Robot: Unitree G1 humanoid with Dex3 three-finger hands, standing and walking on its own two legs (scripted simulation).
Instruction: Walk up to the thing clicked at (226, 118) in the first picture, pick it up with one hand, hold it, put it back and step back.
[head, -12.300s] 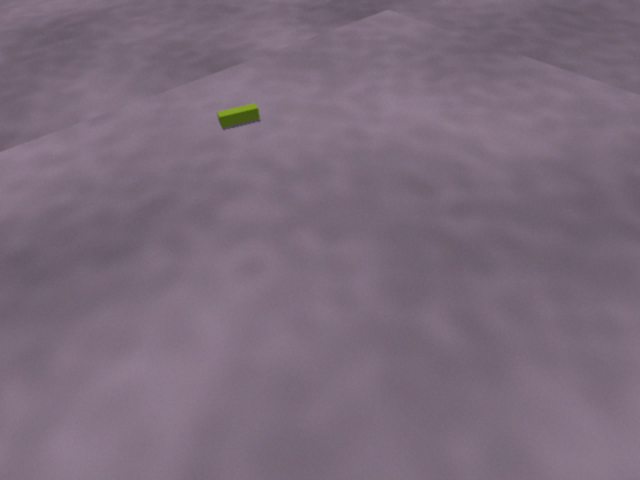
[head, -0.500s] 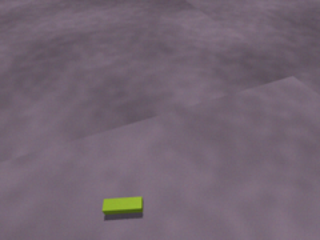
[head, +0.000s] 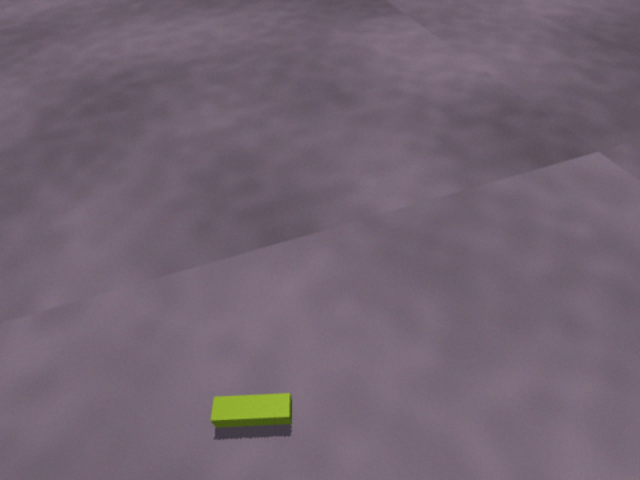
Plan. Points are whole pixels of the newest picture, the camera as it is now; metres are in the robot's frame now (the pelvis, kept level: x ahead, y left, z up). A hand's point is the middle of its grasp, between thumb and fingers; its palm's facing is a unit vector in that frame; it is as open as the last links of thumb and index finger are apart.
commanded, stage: walk up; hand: left
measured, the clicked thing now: (252, 410) +0.46 +0.26 -0.75
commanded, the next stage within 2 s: stand in 0.12 s
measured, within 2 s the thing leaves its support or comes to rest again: neither
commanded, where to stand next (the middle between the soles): +0.06 +0.00 m, yaw +0 degrees
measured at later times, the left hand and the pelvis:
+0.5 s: hand out of the picture +0.09 +0.25 -0.15, palm faces -0.02 -0.94 -0.35, open 7.4 cm; pelvis +0.01 +0.00 +0.00, yaw +0 degrees
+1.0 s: hand out of the picture +0.08 +0.25 -0.15, palm faces -0.02 -0.94 -0.35, open 7.4 cm; pelvis +0.01 +0.00 +0.00, yaw +0 degrees
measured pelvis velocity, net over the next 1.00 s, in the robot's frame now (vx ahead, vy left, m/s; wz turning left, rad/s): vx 0.01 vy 0.00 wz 0.00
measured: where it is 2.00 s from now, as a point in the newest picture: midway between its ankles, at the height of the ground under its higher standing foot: outside the picture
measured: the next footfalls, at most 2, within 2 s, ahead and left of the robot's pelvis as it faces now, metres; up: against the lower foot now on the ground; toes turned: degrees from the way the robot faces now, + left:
right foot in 1.78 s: -0.13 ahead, -0.10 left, +0.00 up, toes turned -1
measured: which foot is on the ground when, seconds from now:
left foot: down 0.00-1.00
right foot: down 0.00-1.00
